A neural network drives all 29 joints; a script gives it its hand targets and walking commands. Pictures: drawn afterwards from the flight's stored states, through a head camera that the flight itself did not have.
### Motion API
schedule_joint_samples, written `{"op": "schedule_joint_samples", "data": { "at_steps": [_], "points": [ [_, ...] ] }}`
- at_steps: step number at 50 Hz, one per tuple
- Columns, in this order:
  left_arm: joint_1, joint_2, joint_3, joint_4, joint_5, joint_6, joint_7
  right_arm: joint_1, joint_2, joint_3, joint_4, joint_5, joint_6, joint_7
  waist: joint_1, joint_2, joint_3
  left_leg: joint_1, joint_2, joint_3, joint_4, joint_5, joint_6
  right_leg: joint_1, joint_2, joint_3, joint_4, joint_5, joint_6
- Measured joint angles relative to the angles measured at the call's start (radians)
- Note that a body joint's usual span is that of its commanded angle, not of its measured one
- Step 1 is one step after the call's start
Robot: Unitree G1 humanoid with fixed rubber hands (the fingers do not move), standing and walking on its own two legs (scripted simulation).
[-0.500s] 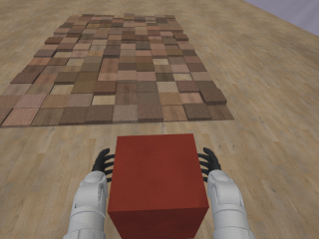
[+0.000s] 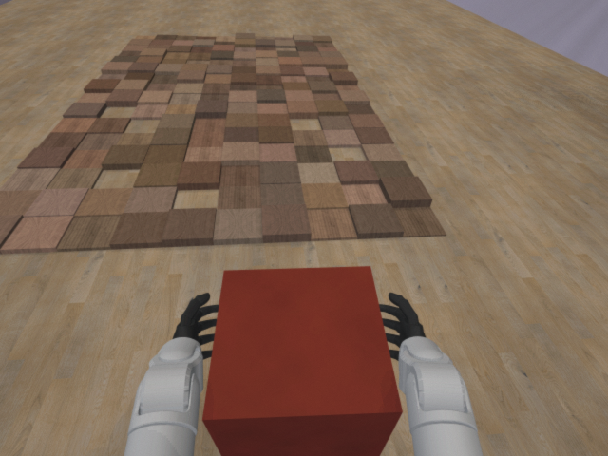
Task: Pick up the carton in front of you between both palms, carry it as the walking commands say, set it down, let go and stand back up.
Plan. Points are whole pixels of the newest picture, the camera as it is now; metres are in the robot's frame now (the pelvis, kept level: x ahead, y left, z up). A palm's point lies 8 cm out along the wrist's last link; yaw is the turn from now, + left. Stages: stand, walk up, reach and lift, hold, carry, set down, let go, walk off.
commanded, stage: reach and lift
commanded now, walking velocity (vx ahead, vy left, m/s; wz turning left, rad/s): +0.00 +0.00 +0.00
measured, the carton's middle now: (300, 374) +0.29 +0.00 -0.04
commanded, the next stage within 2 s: hold in 0.06 s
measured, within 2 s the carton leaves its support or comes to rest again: neither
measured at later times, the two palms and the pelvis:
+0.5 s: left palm (183, 348) +0.28 +0.15 +0.05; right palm (414, 345) +0.28 -0.15 +0.05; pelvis -0.01 +0.00 +0.00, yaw +0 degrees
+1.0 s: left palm (183, 347) +0.28 +0.15 +0.05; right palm (414, 344) +0.28 -0.15 +0.06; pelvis -0.01 +0.00 +0.00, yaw +0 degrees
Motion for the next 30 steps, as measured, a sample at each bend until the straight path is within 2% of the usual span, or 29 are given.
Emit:
{"op": "schedule_joint_samples", "data": {
  "at_steps": [11, 30],
  "points": [
    [0.032, 0.006, -0.033, -0.080, -0.019, 0.063, 0.006, 0.028, -0.006, 0.031, -0.073, 0.020, 0.059, -0.005, 0.004, -0.005, -0.003, 0.037, 0.002, 0.000, -0.019, 0.005, 0.000, 0.035, 0.000, -0.001, -0.016, 0.004, -0.002],
    [-0.024, -0.005, 0.010, -0.039, 0.010, 0.082, -0.007, -0.030, 0.007, -0.013, -0.031, -0.003, 0.078, 0.004, 0.003, -0.002, 0.013, 0.033, 0.001, 0.003, 0.004, 0.005, -0.001, 0.033, 0.001, -0.003, 0.003, 0.006, -0.001]
  ]
}}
